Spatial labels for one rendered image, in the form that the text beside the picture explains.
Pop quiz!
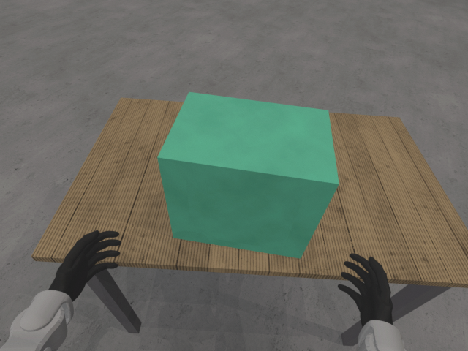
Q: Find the left robot hand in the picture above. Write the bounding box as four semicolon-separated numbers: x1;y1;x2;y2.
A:
49;230;121;302

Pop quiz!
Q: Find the robot right forearm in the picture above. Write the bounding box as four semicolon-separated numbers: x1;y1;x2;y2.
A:
358;320;406;351

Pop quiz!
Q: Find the table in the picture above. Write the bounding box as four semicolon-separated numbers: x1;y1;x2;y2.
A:
31;97;468;346

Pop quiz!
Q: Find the right robot hand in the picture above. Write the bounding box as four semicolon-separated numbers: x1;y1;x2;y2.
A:
338;253;393;326

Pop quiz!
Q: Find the carton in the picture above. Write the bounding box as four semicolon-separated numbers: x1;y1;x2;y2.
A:
157;92;339;259

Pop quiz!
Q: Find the robot left forearm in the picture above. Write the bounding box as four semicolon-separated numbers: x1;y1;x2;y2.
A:
0;290;74;351

